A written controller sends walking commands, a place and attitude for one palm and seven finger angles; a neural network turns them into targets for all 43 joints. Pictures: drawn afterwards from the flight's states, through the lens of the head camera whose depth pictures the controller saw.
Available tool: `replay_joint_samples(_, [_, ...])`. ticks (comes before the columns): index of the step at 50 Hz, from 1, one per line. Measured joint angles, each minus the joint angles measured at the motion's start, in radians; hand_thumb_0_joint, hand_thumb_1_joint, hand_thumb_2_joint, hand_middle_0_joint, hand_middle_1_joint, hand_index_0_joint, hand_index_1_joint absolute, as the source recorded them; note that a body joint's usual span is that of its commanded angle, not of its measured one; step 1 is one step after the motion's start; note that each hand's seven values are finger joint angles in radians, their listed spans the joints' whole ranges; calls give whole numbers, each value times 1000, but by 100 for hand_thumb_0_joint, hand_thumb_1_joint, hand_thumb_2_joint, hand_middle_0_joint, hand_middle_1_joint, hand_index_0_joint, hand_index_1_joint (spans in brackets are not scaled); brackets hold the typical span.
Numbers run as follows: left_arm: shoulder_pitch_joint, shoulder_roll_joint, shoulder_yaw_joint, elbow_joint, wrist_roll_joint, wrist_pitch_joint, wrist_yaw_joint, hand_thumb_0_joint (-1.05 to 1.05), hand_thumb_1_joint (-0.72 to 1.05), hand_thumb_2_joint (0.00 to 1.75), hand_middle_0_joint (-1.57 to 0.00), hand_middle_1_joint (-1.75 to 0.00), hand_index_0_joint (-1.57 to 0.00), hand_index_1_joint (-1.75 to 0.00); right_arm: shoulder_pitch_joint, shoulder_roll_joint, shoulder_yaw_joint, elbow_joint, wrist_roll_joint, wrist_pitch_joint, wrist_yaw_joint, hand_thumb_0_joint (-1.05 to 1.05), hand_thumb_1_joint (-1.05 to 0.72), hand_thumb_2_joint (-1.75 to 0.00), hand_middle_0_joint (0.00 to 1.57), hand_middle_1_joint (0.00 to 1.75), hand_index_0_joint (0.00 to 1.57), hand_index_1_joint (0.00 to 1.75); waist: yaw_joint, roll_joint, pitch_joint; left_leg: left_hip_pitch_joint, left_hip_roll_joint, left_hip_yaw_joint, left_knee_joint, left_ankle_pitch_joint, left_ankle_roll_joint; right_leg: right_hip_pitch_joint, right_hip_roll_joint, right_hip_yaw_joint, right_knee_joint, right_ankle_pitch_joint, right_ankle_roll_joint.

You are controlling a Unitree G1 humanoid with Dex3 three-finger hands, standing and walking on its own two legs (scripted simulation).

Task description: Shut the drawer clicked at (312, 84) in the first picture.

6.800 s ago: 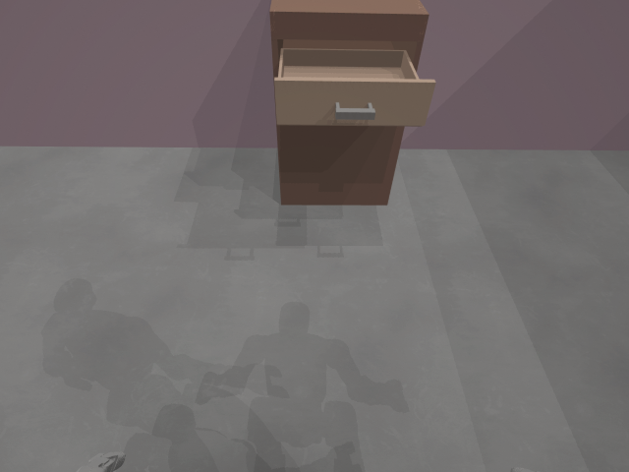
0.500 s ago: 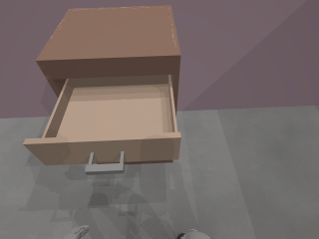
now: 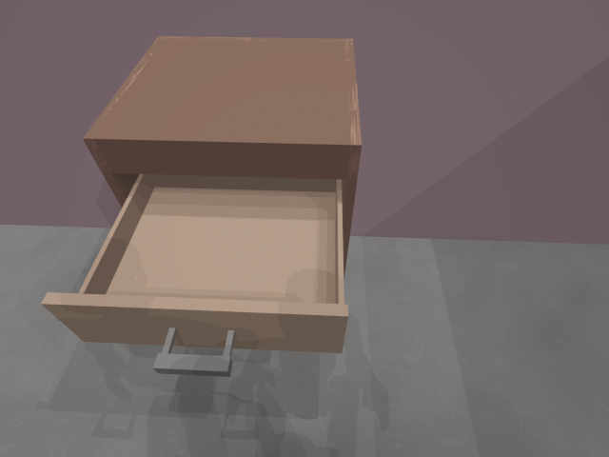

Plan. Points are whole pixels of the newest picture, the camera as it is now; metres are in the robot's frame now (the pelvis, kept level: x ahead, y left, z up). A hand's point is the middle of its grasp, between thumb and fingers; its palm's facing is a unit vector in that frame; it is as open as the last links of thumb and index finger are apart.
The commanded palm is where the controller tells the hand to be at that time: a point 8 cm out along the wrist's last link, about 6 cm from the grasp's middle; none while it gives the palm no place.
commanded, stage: come to a stop and stand still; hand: left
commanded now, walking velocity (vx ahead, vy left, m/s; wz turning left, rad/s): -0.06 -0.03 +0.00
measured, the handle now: (197, 350) +0.28 +0.20 -0.09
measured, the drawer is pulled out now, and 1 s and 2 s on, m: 0.29 0.29 0.28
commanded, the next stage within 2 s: look again from close up in 0.62 s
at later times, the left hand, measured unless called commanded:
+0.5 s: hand out of the picture -0.09 +0.20 -0.17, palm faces +0.08 -0.97 -0.22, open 7.4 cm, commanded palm none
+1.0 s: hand out of the picture +0.00 +0.21 -0.17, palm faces +0.05 -0.97 -0.26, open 7.3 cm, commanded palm none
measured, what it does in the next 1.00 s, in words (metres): steps on the spot: left foot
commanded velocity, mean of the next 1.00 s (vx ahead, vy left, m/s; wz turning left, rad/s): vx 0.00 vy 0.00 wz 0.00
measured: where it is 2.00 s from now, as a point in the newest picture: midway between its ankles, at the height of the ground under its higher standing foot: outside the picture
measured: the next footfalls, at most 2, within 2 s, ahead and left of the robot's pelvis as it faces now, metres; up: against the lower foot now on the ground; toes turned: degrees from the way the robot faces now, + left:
left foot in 0.10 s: -0.02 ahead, +0.15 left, +0.00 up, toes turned +3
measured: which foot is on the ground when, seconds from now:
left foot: up 0.00-0.08, down 0.10-1.00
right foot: down 0.00-1.00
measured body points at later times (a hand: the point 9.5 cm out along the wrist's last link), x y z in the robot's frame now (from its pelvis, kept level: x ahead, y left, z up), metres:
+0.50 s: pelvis -0.04 +0.03 +0.00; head -0.05 +0.02 +0.45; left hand -0.09 +0.26 -0.16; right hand -0.04 -0.18 -0.17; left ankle -0.06 +0.15 -0.74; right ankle +0.04 -0.06 -0.74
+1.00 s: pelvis -0.01 +0.03 -0.01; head -0.03 +0.00 +0.44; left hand +0.00 +0.26 -0.15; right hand -0.04 -0.16 -0.18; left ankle -0.06 +0.15 -0.74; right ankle +0.04 -0.06 -0.74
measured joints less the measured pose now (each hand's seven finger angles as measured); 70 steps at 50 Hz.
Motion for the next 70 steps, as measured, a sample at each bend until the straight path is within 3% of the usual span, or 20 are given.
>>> replay_joint_samples(3, [-2,15,4,2,1,7,1,0,92,90,-20,-30,-20,-30,-12,5,1,-11,3,-7,3,1,-93,-90,20,30,20,30,3,-22,4,64,1,3,-118,52,5,-24,-22,0,18,5,15])
replay_joint_samples(5, [1,22,5,6,-2,13,1,0,92,90,-20,-30,-20,-30,-10,5,4,-16,4,-19,4,1,-92,-90,20,30,20,30,0,-23,-1,134,13,7,-259,164,15,-44,-30,-3,45,1,30])
replay_joint_samples(6, [1,24,6,10,-5,17,0,0,91,90,-20,-30,-20,-30,-5,3,5,-15,2,-28,2,1,-92,-90,20,30,20,30,-3,-19,-5,160,15,8,-310,147,24,-55,-31,-8,62,-4,38])
replay_joint_samples(10, [11,40,9,20,-8,31,-3,0,91,90,-20,-30,-20,-30,17,15,16,4,-9,-29,-6,1,-93,-90,20,30,20,30,14,-50,-8,181,-13,33,-323,156,65,-46,-50,30,72,-36,71])
replay_joint_samples(14, [38,42,3,31,-5,39,-9,0,91,90,-20,-30,-20,-30,38,16,28,20,-9,-27,-7,1,-94,-90,20,30,20,30,18,-49,-13,202,-27,51,-326,165,76,-39,-54,60,88,-44,83])
replay_joint_samples(17, [64,36,-3,47,-2,38,-13,0,91,90,-19,-30,-19,-30,52,16,32,32,-7,-24,-1,1,-93,-90,20,30,20,30,19,-40,-15,214,-32,60,-318,160,77,-25,-55,74,76,25,76])
replay_joint_samples(23, [125,5,-12,68,1,29,-16,0,91,90,-19,-30,-19,-30,93,20,33,36,-5,-17,13,1,-92,-90,20,30,20,30,13,-5,-37,199,-17,55,-330,156,78,-26,-31,77,35,15,72])
replay_joint_samples(30, [142,-26,-16,83,-8,14,-16,0,91,90,-19,-30,-20,-30,148,43,40,47,-6,-36,7,1,-92,-90,20,30,20,30,-7,-12,-18,164,-5,43,-360,200,67,-40,-8,79,-34,71,62])
replay_joint_samples(36, [135,-49,-20,94,-8,4,-17,0,91,90,-20,-30,-20,-30,213,52,41,81,-5,-40,3,1,-91,-90,20,30,20,30,-16,-7,-44,178,-4,37,-373,193,62,-27,-6,73,-45,78,59])
replay_joint_samples(40, [122,-59,-38,65,-9,-12,-4,0,91,90,-20,-30,-20,-30,223,40,43,44,-13,-43,6,1,-91,-90,20,30,20,30,-36,16,-39,131,2,31,-277,143,62,-62,-9,64,31,37,52])
replay_joint_samples(45, [111,-40,-31,56,-9,4,-6,1,92,90,-20,-30,-20,-30,248,36,40,6,-19,-61,1,1,-91,-90,20,30,20,30,-57,34,-95,140,-15,36,-267,116,70,-82,-26,73,98,-16,62])
replay_joint_samples(49, [95,-21,-28,37,-13,-8,-8,1,93,90,-20,-30,-20,-30,238,39,49,1,-13,-72,0,1,-91,-90,20,30,20,30,-51,53,-110,172,-17,37,-295,114,68,-61,-26,75,96,-32,62])
replay_joint_samples(56, [46,-9,-25,6,-20,-26,-4,1,93,90,-19,-30,-20,-30,179,45,64,-5,-10,-92,-3,1,-91,-90,20,30,20,30,-45,52,-65,211,-15,28,-339,126,61,-31,-25,66,77,-38,55])
replay_joint_samples(68, [20,3,-25,1,-21,-21,-1,0,94,90,-20,-30,-20,-30,123,0,50,14,-8,-76,-4,1,-92,-90,20,30,20,30,-37,29,-13,219,11,13,-336,122,42,-2,-5,41,51,-38,41])
replay_joint_samples(69, [64,2,-13,-139,-67,26,-5,1,94,90,-20,-30,-20,-30,128,-7,53,-21,6,-83,-5,1,-92,-90,20,30,20,30,-34,27,-6,207,14,11,-322,134,50,-12,0,41,59,-37,41])
replay_joint_samples(70, [119,1,-5,-311,-95,28,-3,1,94,90,-20,-31,-20,-30,139,-15,56,-60,15,-124,-18,1,-91,-90,20,30,20,30,-26,21,0,205,15,14,-317,124,51,-21,2,46,70,-40,39])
